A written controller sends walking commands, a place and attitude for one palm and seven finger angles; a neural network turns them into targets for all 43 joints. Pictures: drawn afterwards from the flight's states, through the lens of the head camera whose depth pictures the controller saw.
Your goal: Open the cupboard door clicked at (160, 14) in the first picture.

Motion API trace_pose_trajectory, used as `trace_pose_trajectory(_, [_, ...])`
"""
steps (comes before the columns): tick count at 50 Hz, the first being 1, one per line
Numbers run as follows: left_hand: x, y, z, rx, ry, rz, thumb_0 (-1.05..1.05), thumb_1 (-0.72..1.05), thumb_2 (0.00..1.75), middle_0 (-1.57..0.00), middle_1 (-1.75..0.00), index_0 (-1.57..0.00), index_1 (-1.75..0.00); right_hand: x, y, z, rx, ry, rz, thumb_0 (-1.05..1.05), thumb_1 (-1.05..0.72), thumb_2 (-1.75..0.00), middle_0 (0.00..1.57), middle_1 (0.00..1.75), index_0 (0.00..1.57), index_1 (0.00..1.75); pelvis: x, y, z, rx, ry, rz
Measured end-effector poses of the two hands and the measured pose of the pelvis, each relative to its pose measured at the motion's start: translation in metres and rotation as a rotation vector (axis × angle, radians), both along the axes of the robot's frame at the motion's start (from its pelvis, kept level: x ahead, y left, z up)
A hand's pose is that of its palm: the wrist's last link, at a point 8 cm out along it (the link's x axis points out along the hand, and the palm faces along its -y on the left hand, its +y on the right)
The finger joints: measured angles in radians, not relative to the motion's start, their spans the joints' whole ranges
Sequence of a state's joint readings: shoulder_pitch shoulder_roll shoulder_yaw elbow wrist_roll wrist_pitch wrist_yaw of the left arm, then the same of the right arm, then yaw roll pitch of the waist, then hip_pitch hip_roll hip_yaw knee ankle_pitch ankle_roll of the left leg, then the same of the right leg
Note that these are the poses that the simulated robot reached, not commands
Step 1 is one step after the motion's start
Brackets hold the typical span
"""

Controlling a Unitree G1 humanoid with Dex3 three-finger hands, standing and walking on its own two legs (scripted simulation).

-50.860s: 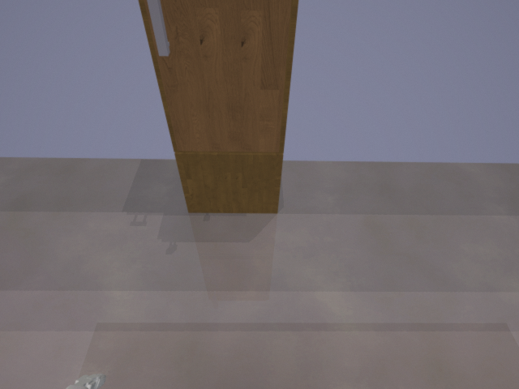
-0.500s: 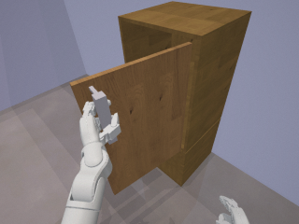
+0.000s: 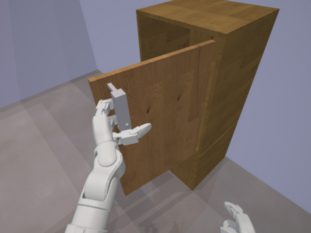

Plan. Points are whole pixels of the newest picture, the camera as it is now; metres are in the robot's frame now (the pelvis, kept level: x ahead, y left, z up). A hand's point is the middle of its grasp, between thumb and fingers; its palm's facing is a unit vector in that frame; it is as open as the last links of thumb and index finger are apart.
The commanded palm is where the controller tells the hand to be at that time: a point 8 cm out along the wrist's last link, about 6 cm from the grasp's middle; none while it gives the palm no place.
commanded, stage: open thumb and fingers to let go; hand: left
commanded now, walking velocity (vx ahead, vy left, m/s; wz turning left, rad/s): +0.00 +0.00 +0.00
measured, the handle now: (119, 114) +0.37 +0.13 +0.15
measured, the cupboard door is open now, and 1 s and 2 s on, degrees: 80 81 80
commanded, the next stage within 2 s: slide the hand sideways off the handle in 0.38 s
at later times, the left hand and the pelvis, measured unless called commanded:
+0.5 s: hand (128, 123) +0.34 +0.10 +0.15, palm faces +0.34 -0.94 +0.02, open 14.9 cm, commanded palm +0.29 +0.14 +0.15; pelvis -0.01 +0.02 +0.00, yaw -1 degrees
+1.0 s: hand (121, 139) +0.29 +0.11 +0.14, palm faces -0.05 -1.00 -0.02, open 16.3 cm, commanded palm +0.26 +0.17 +0.15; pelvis -0.02 +0.01 +0.00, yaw -1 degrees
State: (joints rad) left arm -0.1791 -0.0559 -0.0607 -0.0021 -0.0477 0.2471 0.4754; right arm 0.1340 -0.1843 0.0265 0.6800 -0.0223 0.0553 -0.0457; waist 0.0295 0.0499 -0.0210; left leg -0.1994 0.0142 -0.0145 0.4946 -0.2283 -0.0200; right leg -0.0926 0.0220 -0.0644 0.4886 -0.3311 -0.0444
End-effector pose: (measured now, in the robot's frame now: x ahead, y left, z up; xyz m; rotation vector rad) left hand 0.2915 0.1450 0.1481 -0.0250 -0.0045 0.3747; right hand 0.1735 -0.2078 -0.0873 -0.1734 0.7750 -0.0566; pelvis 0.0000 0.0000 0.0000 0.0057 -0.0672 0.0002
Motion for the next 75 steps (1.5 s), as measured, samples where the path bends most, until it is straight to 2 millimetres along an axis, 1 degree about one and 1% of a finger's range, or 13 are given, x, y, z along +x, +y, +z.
trace_pose_trajectory(4, [0.001, 0.001, 0.0, -0.001, 0.0, -0.006, 0.0, -0.27, 0.4, -0.32, -1.21, -0.33, -1.21, 0.0, 0.006, 0.002, -0.005, -0.004, -0.001, 0.01, -0.91, -0.9, 0.21, 0.3, 0.2, 0.3, -0.002, 0.006, 0.0, -0.004, -0.002, -0.002])
trace_pose_trajectory(9, [0.004, 0.001, 0.001, -0.004, 0.003, -0.015, 0.0, -0.41, 0.34, -0.29, -1.09, -0.31, -1.09, -0.003, 0.013, 0.003, -0.004, 0.002, -0.003, 0.01, -0.91, -0.9, 0.2, 0.3, 0.2, 0.3, -0.003, 0.012, 0.0, -0.007, -0.001, -0.006])
trace_pose_trajectory(18, [0.008, -0.005, 0.002, 0.001, 0.011, -0.021, -0.01, -0.49, 0.31, -0.24, -0.73, -0.26, -0.73, -0.013, 0.026, -0.002, 0.009, 0.037, -0.002, 0.01, -0.91, -0.9, 0.21, 0.3, 0.2, 0.3, -0.008, 0.021, 0.0, -0.012, 0.001, -0.009])
trace_pose_trajectory(25, [0.006, -0.002, 0.002, 0.005, 0.01, -0.025, -0.01, -0.5, 0.3, -0.33, -0.63, -0.35, -0.6, -0.021, 0.029, -0.004, 0.012, 0.061, 0.0, 0.01, -0.91, -0.9, 0.21, 0.3, 0.2, 0.3, -0.011, 0.022, -0.001, -0.014, 0.001, -0.01])
trace_pose_trajectory(27, [0.004, 0.001, 0.0, 0.038, -0.002, -0.077, -0.01, -0.5, 0.3, -0.32, -0.59, -0.33, -0.57, -0.023, 0.028, -0.003, 0.011, 0.067, 0.003, 0.01, -0.91, -0.9, 0.21, 0.3, 0.2, 0.3, -0.011, 0.022, 0.0, -0.009, 0.002, -0.009])
trace_pose_trajectory(32, [-0.002, 0.015, -0.001, 0.141, -0.027, -0.357, -0.01, -0.5, 0.3, -0.26, -0.46, -0.2, -0.44, -0.029, 0.021, 0.001, -0.007, 0.042, -0.024, 0.01, -0.91, -0.9, 0.21, 0.3, 0.2, 0.3, -0.015, 0.021, 0.0, -0.007, -0.014, -0.006])
trace_pose_trajectory(36, [-0.006, 0.016, 0.0, 0.071, -0.018, -0.484, -0.01, -0.5, 0.3, -0.21, -0.38, -0.16, -0.37, -0.029, 0.016, 0.005, -0.015, -0.011, -0.038, 0.01, -0.91, -0.9, 0.21, 0.3, 0.2, 0.3, -0.019, 0.023, 0.0, -0.011, -0.026, -0.002])
trace_pose_trajectory(40, [-0.011, 0.013, -0.001, -0.004, -0.024, -0.469, -0.01, -0.5, 0.3, -0.18, -0.34, -0.15, -0.33, -0.026, 0.014, 0.011, -0.01, -0.056, -0.029, 0.01, -0.91, -0.9, 0.2, 0.3, 0.2, 0.3, -0.023, 0.022, 0.0, -0.01, -0.023, -0.005])
trace_pose_trajectory(44, [-0.017, 0.011, -0.003, 0.012, -0.032, -0.432, -0.01, -0.5, 0.3, -0.16, -0.32, -0.15, -0.31, -0.023, 0.014, 0.016, 0.001, -0.081, -0.013, 0.01, -0.91, -0.9, 0.2, 0.3, 0.2, 0.3, -0.024, 0.018, 0.0, -0.007, -0.018, -0.012])
trace_pose_trajectory(48, [-0.02, 0.016, -0.005, 0.041, -0.027, -0.422, -0.01, -0.5, 0.3, -0.16, -0.31, -0.15, -0.3, -0.021, 0.013, 0.02, 0.007, -0.091, -0.008, 0.01, -0.91, -0.9, 0.21, 0.3, 0.2, 0.3, -0.024, 0.013, 0.0, -0.008, -0.017, -0.018])
trace_pose_trajectory(56, [-0.026, 0.034, -0.004, 0.042, -0.024, -0.417, -0.01, -0.5, 0.3, -0.2, -0.32, -0.18, -0.31, -0.016, 0.002, 0.02, 0.01, -0.102, -0.028, 0.01, -0.91, -0.9, 0.21, 0.3, 0.2, 0.3, -0.015, 0.005, 0.002, -0.009, -0.014, -0.026])
trace_pose_trajectory(68, [-0.057, 0.076, -0.01, 0.071, -0.008, -0.333, -0.01, -0.5, 0.3, -0.18, -0.31, -0.16, -0.3, 0.003, -0.017, 0.023, -0.019, -0.145, -0.026, 0.02, -0.91, -0.9, 0.21, 0.3, 0.2, 0.3, 0.001, -0.003, 0.0, -0.004, 0.003, -0.015])
trace_pose_trajectory(75, [-0.068, 0.086, -0.006, 0.076, -0.028, -0.36, -0.01, -0.5, 0.3, -0.16, -0.3, -0.15, -0.3, 0.016, -0.017, 0.025, -0.022, -0.192, -0.018, 0.02, -0.91, -0.9, 0.2, 0.3, 0.2, 0.3, 0.006, -0.002, -0.001, -0.003, 0.015, -0.007])
